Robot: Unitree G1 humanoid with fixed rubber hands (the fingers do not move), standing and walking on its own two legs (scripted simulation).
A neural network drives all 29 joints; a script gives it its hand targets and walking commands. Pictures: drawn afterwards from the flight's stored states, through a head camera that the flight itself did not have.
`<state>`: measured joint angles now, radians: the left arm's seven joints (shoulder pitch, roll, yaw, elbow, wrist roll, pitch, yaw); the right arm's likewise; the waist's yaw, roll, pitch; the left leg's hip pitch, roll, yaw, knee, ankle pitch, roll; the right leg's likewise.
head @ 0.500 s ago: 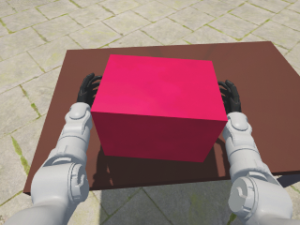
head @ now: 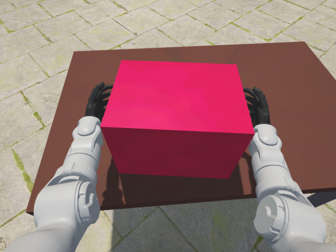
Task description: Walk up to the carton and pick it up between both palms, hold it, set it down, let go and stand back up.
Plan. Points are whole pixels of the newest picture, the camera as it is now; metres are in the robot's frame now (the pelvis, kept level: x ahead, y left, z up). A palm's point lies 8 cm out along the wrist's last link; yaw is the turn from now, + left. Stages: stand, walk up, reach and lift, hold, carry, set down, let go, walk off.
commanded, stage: set down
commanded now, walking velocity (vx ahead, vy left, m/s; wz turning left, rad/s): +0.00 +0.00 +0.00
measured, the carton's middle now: (175, 120) +0.45 +0.01 +0.01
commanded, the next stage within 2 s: none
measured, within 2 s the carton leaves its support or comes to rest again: neither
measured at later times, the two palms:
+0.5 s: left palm (95, 115) +0.42 +0.22 +0.07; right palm (259, 122) +0.41 -0.19 +0.07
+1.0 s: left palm (98, 118) +0.43 +0.22 +0.04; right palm (254, 125) +0.43 -0.19 +0.04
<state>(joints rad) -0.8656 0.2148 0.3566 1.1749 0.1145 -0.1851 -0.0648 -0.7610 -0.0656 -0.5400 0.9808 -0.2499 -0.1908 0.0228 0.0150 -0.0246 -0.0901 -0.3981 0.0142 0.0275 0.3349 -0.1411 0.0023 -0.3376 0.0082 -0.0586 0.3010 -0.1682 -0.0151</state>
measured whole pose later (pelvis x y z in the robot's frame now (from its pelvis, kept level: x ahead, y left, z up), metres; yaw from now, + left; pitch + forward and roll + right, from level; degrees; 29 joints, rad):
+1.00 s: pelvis +0.00 +0.00 -0.01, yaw -2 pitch +18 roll -1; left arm -0.89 0.26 0.18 1.28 -0.05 -0.21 0.02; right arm -0.81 -0.18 -0.26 1.17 0.00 -0.20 -0.02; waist 0.03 0.00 -0.16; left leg -0.56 0.03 0.06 0.42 -0.18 0.01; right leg -0.50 0.01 -0.05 0.37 -0.19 -0.01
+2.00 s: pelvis -0.04 +0.00 -0.03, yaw -1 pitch +23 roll -2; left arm -1.19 0.51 -0.27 1.29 -0.49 0.01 0.00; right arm -1.15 -0.51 0.15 1.33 0.56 0.00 0.06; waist 0.02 -0.02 -0.26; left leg -0.83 0.03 -0.02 0.59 -0.18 0.00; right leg -0.75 0.02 -0.09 0.53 -0.19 -0.02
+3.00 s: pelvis -0.02 +0.00 +0.00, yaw -2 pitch +7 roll -1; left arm -0.57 0.45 0.08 0.54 -0.32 0.31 -0.02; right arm -0.55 -0.47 0.00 0.65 0.46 0.15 0.00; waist 0.02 0.00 -0.06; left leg -0.36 0.03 0.01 0.40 -0.16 0.00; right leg -0.29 0.03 -0.04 0.33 -0.15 -0.02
